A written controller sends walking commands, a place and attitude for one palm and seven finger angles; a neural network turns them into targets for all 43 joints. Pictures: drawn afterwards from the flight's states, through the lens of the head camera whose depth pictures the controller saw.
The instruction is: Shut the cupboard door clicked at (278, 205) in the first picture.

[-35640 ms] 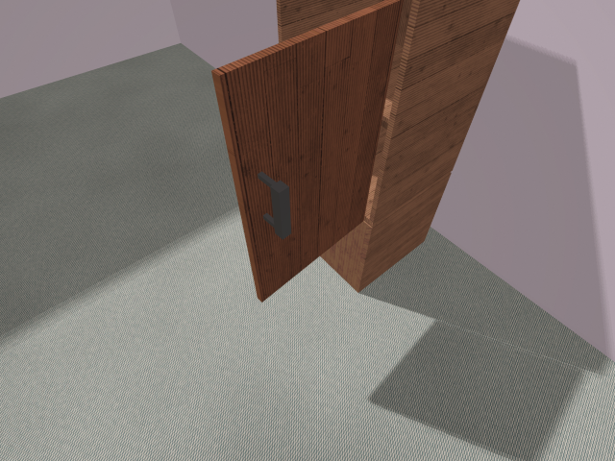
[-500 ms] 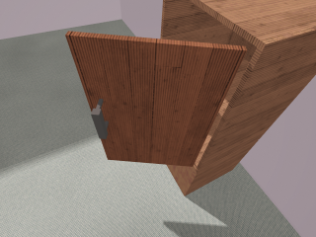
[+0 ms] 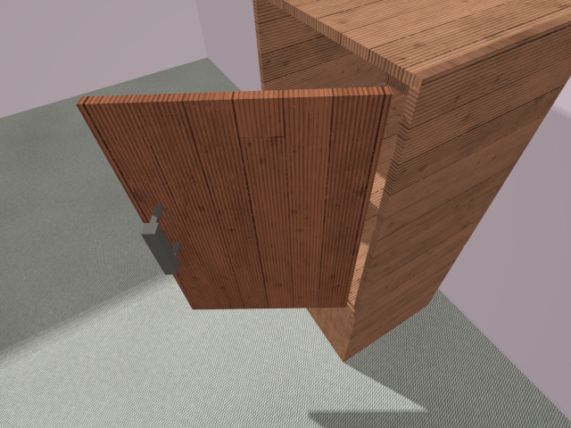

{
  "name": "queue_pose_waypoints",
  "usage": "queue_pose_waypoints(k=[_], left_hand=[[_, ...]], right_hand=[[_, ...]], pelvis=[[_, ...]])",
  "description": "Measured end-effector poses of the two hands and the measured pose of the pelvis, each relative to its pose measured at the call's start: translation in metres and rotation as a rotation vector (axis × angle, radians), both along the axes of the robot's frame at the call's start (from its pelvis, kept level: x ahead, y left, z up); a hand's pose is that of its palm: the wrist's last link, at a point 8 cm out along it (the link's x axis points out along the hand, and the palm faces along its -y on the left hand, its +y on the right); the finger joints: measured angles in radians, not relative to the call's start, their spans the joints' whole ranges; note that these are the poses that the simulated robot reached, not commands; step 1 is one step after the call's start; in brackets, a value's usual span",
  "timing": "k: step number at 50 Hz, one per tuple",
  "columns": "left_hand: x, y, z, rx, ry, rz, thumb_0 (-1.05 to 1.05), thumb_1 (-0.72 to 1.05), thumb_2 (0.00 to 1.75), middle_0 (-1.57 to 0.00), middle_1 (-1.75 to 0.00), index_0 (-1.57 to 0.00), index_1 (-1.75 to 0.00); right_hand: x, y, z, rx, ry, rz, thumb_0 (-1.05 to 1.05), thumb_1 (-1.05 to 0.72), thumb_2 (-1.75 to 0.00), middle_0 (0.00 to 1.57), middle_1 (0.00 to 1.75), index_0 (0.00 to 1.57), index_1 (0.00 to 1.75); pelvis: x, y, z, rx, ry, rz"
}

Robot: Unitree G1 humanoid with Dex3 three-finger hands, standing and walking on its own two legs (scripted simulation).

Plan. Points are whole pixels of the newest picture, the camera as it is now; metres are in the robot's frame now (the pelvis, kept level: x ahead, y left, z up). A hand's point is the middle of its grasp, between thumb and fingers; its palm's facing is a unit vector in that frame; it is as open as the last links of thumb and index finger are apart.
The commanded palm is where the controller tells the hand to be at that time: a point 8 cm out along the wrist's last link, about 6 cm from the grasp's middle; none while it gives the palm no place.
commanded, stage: come to a stop and stand still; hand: left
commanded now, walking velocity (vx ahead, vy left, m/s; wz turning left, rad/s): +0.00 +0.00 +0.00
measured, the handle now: (164, 240) +0.41 +0.24 -0.01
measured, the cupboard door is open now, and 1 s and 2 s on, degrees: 59 59 59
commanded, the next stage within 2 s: look again from close up in 0.72 s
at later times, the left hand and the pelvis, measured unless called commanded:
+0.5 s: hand out of the picture +0.04 +0.15 -0.17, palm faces +0.00 -0.97 -0.23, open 7.3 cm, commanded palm none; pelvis +0.03 -0.03 +0.00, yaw +0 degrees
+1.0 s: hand out of the picture +0.03 +0.14 -0.17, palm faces +0.02 -0.98 -0.21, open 7.3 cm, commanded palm none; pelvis +0.04 -0.04 +0.00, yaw +0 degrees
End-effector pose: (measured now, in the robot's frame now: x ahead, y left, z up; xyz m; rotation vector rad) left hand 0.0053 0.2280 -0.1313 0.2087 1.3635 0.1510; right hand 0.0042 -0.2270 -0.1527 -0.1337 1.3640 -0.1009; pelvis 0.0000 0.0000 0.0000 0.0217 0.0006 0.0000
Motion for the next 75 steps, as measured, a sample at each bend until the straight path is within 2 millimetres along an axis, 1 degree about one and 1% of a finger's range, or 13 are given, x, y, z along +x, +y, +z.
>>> queue_pose_waypoints(k=[4, 9, 17, 21, 29, 36, 45, 59, 75], left_hand=[[0.008, -0.009, -0.003, -0.011, 0.009, -0.002, 0.01, 0.92, 0.90, -0.20, -0.30, -0.20, -0.30], [0.017, -0.015, -0.005, -0.012, 0.011, -0.001, 0.02, 0.93, 0.90, -0.20, -0.30, -0.20, -0.30], [0.027, -0.023, -0.005, -0.008, 0.013, 0.009, 0.02, 0.93, 0.90, -0.20, -0.30, -0.20, -0.30], [0.029, -0.026, -0.005, -0.007, 0.012, 0.017, 0.01, 0.93, 0.90, -0.20, -0.30, -0.20, -0.30], [0.029, -0.033, -0.007, -0.014, 0.023, 0.026, 0.01, 0.93, 0.90, -0.20, -0.30, -0.20, -0.30], [0.026, -0.039, -0.008, -0.023, 0.038, 0.033, 0.01, 0.93, 0.90, -0.20, -0.30, -0.20, -0.30], [0.025, -0.042, -0.009, -0.027, 0.041, 0.042, 0.01, 0.92, 0.90, -0.20, -0.30, -0.20, -0.30], [0.024, -0.042, -0.010, -0.029, 0.033, 0.047, 0.01, 0.92, 0.90, -0.20, -0.30, -0.20, -0.30], [0.014, -0.038, -0.010, -0.035, 0.035, 0.056, 0.01, 0.92, 0.90, -0.20, -0.30, -0.20, -0.30]], right_hand=[[-0.010, -0.003, 0.002, -0.003, 0.046, -0.015, 0.00, -0.91, -0.90, 0.20, 0.30, 0.20, 0.30], [-0.011, -0.004, 0.002, 0.002, 0.075, -0.023, 0.00, -0.91, -0.90, 0.20, 0.30, 0.20, 0.30], [0.007, -0.004, 0.000, 0.015, 0.066, -0.020, 0.00, -0.91, -0.90, 0.20, 0.30, 0.20, 0.30], [0.016, -0.010, 0.000, 0.005, 0.059, -0.017, 0.01, -0.92, -0.90, 0.20, 0.30, 0.20, 0.30], [0.031, -0.021, 0.002, -0.014, 0.040, -0.013, 0.01, -0.92, -0.90, 0.20, 0.30, 0.20, 0.30], [0.036, -0.026, 0.004, -0.022, 0.042, -0.009, 0.00, -0.92, -0.90, 0.20, 0.30, 0.20, 0.30], [0.034, -0.027, 0.004, -0.023, 0.054, -0.009, 0.00, -0.92, -0.90, 0.20, 0.30, 0.20, 0.30], [0.027, -0.024, 0.006, -0.020, 0.067, -0.013, 0.00, -0.92, -0.90, 0.20, 0.30, 0.20, 0.30], [0.017, -0.017, 0.007, -0.020, 0.070, -0.019, 0.00, -0.92, -0.90, 0.20, 0.30, 0.20, 0.30]], pelvis=[[0.006, -0.007, 0.001, -0.001, 0.000, -0.001], [0.013, -0.013, 0.001, -0.002, 0.000, 0.001], [0.022, -0.022, 0.002, -0.003, 0.003, 0.004], [0.027, -0.025, 0.001, -0.003, 0.001, 0.005], [0.033, -0.030, 0.002, -0.003, -0.002, 0.005], [0.036, -0.034, 0.002, -0.005, 0.001, 0.006], [0.037, -0.037, 0.002, -0.006, -0.001, 0.009], [0.036, -0.037, 0.003, -0.007, -0.006, 0.011], [0.027, -0.031, 0.004, -0.006, -0.011, 0.010]])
